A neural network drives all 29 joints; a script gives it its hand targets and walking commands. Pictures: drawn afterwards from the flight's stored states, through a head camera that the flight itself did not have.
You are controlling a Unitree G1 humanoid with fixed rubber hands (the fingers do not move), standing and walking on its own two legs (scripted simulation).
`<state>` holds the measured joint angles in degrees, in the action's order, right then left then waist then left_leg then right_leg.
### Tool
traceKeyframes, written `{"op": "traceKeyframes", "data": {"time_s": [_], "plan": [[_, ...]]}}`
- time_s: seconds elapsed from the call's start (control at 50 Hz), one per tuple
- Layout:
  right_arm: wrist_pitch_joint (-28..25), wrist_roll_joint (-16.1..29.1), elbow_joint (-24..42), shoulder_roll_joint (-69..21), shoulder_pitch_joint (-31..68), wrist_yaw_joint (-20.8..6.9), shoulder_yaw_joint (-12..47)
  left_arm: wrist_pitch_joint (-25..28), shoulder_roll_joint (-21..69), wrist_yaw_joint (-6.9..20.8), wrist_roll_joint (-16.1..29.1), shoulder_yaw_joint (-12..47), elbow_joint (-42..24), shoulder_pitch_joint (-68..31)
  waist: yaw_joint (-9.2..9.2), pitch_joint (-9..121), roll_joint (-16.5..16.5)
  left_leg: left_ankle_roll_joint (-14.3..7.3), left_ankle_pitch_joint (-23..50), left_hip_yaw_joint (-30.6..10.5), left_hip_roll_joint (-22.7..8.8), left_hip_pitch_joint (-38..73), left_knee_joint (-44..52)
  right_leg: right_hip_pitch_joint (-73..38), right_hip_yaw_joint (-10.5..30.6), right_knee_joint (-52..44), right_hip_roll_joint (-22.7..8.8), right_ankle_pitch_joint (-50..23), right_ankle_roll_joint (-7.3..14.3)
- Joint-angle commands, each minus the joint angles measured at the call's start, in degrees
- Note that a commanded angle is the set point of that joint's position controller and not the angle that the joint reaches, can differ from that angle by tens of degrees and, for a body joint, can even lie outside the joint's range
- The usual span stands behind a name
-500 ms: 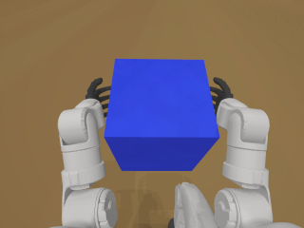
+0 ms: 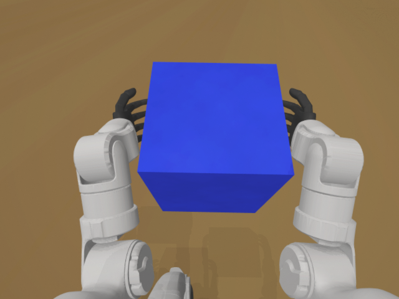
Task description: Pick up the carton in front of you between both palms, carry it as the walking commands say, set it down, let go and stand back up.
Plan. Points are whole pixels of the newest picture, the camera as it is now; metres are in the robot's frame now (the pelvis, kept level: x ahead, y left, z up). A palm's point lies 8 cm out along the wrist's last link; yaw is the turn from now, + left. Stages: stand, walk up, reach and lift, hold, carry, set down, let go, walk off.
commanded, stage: carry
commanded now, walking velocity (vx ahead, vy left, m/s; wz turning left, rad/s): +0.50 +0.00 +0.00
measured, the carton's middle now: (211, 148) +0.37 +0.02 +0.10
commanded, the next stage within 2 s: none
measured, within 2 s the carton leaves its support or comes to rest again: neither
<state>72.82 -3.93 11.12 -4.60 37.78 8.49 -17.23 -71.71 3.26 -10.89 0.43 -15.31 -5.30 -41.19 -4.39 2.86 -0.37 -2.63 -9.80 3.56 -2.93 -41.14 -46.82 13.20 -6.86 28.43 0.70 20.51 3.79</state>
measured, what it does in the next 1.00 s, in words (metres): walks ahead: left foot, then right foot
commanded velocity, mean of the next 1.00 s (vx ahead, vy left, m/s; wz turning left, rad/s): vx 0.49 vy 0.00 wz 0.00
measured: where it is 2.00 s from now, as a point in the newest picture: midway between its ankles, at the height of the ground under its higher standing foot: (214, 174)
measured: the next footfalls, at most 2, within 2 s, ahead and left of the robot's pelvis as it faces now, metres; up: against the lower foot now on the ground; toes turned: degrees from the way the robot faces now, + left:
left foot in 0.12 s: +0.26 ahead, +0.11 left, +0.00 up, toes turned +6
right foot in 0.60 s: +0.54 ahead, -0.10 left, +0.00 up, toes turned -11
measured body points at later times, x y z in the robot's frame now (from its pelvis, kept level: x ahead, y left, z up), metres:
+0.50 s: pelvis +0.30 +0.02 +0.01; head +0.34 +0.04 +0.46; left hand +0.64 +0.17 +0.09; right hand +0.63 -0.14 +0.10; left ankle +0.22 +0.10 -0.73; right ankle +0.42 -0.12 -0.69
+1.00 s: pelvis +0.64 +0.01 +0.00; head +0.61 +0.00 +0.45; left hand +0.89 +0.16 +0.11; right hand +0.89 -0.15 +0.10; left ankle +0.80 +0.13 -0.71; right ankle +0.50 -0.09 -0.73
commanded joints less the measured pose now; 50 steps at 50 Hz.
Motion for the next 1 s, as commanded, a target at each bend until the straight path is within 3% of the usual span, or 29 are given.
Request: {"op": "traceKeyframes", "data": {"time_s": [0.0,0.04,0.06,0.08,0.1,0.12,0.14,0.16,0.18,0.2,0.24,0.3,0.38,0.48,0.52,0.56,0.58,0.6,0.62,0.64,0.66,0.68,0.7,0.74,0.84,0.98], "plan": [[1.1,13.8,-5.6,-42.0,35.1,-4.3,35.9,-1.9,45.8,9.3,15.6,34.6,1.5,-33.4,0.70,16.9,8.7,-0.2,5.3,5.1,2.4,5.4,10.8,-14.4,7.9,-7.0,-11.2,-34.3,5.8],[1.3,15.0,-8.1,-43.6,36.5,-4.8,35.4,-1.9,45.9,8.9,13.7,32.5,4.3,-32.7,1.89,16.4,9.9,-1.0,6.4,6.6,3.7,11.2,16.3,-15.4,5.7,-3.9,-11.4,-43.7,3.4],[1.3,15.5,-9.8,-44.2,36.5,-4.9,34.9,-1.9,45.9,8.7,12.8,31.6,5.5,-32.4,3.55,17.8,9.3,-1.1,6.9,8.5,5.1,17.5,20.1,-15.3,3.2,1.2,-10.7,-47.6,1.7],[1.1,15.8,-11.8,-44.7,35.8,-5.0,34.3,-1.9,46.0,8.5,12.0,31.0,6.7,-32.0,5.77,21.2,7.7,-1.2,6.5,9.4,5.8,28.8,21.8,-11.9,0.1,8.8,-9.3,-46.8,-0.4],[0.8,15.8,-13.3,-45.4,34.5,-5.1,33.6,-1.8,45.7,8.2,11.2,30.4,7.6,-32.3,8.09,25.2,3.5,-2.0,1.4,0.8,-0.9,41.1,21.2,-3.7,-1.2,20.1,-8.6,-33.3,-2.6],[0.4,15.3,-14.2,-44.6,35.4,-4.9,32.4,-1.9,47.0,8.1,10.8,29.9,8.3,-31.9,7.35,28.6,-8.8,-9.2,-0.9,-26.9,-16.4,51.1,24.0,11.4,0.0,34.4,-2.7,-16.2,-4.6],[-0.2,15.8,-15.3,-46.9,36.0,-5.0,32.7,-1.5,47.8,7.9,10.2,29.4,8.3,-32.9,6.97,26.4,-15.3,-13.0,1.5,-39.1,-19.4,55.7,30.4,25.1,4.2,43.5,3.2,6.1,-4.2],[-0.9,16.7,-14.4,-49.4,36.9,-5.4,33.2,-0.9,49.7,7.7,9.7,29.7,8.5,-33.8,6.09,25.5,-11.0,-13.0,2.1,-35.2,-19.5,54.5,29.7,28.3,8.0,47.7,-0.6,5.9,-2.7],[-1.8,18.0,-13.0,-52.9,38.5,-6.1,34.6,-0.1,52.2,7.8,9.7,30.1,8.1,-33.9,6.11,24.3,-5.0,-11.2,3.9,-29.6,-17.6,51.4,29.3,28.7,8.3,46.5,-2.6,3.0,-2.2],[-2.9,19.3,-10.8,-55.9,41.1,-6.8,36.1,0.9,54.9,8.1,10.1,31.1,7.1,-34.6,5.74,22.4,-1.9,-8.7,4.8,-24.2,-16.2,47.5,30.2,27.6,8.5,42.3,-4.7,-0.2,-2.2],[-5.0,20.9,-8.0,-60.2,44.0,-7.8,38.7,3.2,59.2,8.6,10.8,33.7,5.1,-35.9,4.95,22.6,-4.2,-6.0,3.9,-17.6,-14.0,44.1,32.6,23.8,7.4,35.5,-5.8,-4.0,-3.0],[-7.2,20.8,-6.6,-61.0,38.6,-8.3,40.8,5.9,61.2,8.6,10.5,37.3,3.1,-31.5,5.15,24.0,-6.2,-6.9,8.1,-12.1,-13.1,47.8,34.0,24.4,5.0,27.8,-5.6,-5.6,-4.7],[-8.8,18.2,-4.1,-58.7,26.8,-8.8,42.7,7.7,61.0,8.9,10.6,41.8,-0.8,-22.4,5.38,23.2,-6.7,-6.2,21.9,-5.8,-11.0,54.8,32.6,26.7,1.3,14.6,-5.1,-10.5,-5.5],[-9.1,16.2,3.9,-55.7,13.6,-9.4,45.5,7.8,60.1,10.6,13.5,47.9,-10.4,-13.8,5.99,19.6,-8.4,-4.9,34.5,-0.2,-9.2,58.6,29.9,23.8,-2.7,1.4,-2.9,-17.6,-4.8],[-8.5,15.2,7.4,-54.0,6.9,-9.5,46.8,7.0,58.7,11.2,14.2,49.3,-14.3,-8.4,5.89,18.9,-9.3,-3.2,41.2,2.0,-8.7,58.4,26.9,18.4,-4.5,-4.6,-1.6,-19.8,-4.0],[-7.4,15.8,9.4,-54.7,-0.1,-10.1,48.3,6.0,56.8,11.7,14.1,49.9,-17.2,-2.4,4.88,22.2,-8.1,-0.4,45.1,6.2,-7.5,51.5,16.6,1.0,-8.6,-8.8,0.9,-21.1,-2.7],[-6.8,16.1,10.8,-53.9,-1.7,-10.4,48.8,5.4,56.8,12.1,13.9,49.8,-17.5,1.6,3.62,25.2,-5.5,1.3,35.6,7.4,-6.5,42.0,7.9,-12.5,-4.9,-7.9,-2.7,-19.3,-1.4],[-6.0,16.7,12.3,-53.1,-2.2,-10.7,49.5,4.9,56.3,12.5,13.6,49.1,-17.8,5.5,2.59,29.1,3.3,2.7,16.1,7.2,-3.5,30.1,-3.9,-24.0,12.3,-6.9,-14.6,-19.8,1.0],[-5.2,17.0,14.6,-53.7,-3.2,-10.9,50.5,4.8,56.2,12.8,13.0,48.2,-17.0,7.0,2.61,30.2,20.1,4.1,-11.9,3.7,4.1,8.7,-17.1,-38.7,32.8,-9.3,-24.6,-24.2,10.1],[-5.0,17.8,15.6,-54.2,-3.7,-11.3,51.7,4.5,57.1,13.4,13.3,48.0,-17.9,9.9,2.69,28.2,16.2,2.9,-18.8,-1.3,3.2,1.2,-25.7,-38.0,31.7,-9.8,-25.9,-31.7,11.5],[-5.1,18.7,16.4,-55.9,-4.1,-11.8,52.5,4.5,58.7,13.9,13.6,48.4,-19.3,11.0,2.61,26.2,10.6,1.9,-17.8,-3.3,0.8,-1.1,-27.0,-35.1,26.4,-9.0,-24.1,-35.6,10.6],[-5.3,19.4,17.4,-57.6,-4.5,-12.3,53.2,4.6,60.2,14.3,13.8,48.7,-21.1,11.1,2.80,23.7,4.2,1.8,-13.9,-3.7,-1.7,-0.6,-22.9,-30.5,22.1,-10.1,-22.9,-34.9,8.0],[-5.5,19.9,18.2,-59.2,-5.5,-12.7,53.7,4.7,61.3,14.6,14.1,49.3,-22.7,10.9,3.02,21.7,2.4,2.0,-10.8,-3.9,-3.4,0.6,-17.8,-26.3,19.2,-12.3,-21.8,-30.4,5.7],[-5.9,20.3,19.9,-59.8,-6.4,-12.8,54.5,4.8,61.1,15.0,15.3,50.2,-25.9,10.0,3.27,20.0,5.7,3.0,-7.8,-1.5,-3.1,5.2,-10.4,-20.1,13.5,-15.4,-19.3,-24.2,3.5],[-4.7,18.3,20.8,-55.0,-11.2,-11.5,53.7,3.3,54.6,15.5,15.7,50.1,-27.1,14.3,3.56,13.5,8.4,4.6,1.0,3.6,-2.6,6.5,6.4,-14.5,4.4,-18.8,-15.6,-20.9,3.6],[-1.4,17.7,19.7,-47.4,-12.0,-10.7,51.3,0.4,47.2,14.1,13.8,48.0,-25.6,15.5,3.50,5.0,9.4,2.5,8.4,7.4,-2.1,11.4,17.1,-13.1,0.6,-17.7,-15.3,-22.4,1.2]]}}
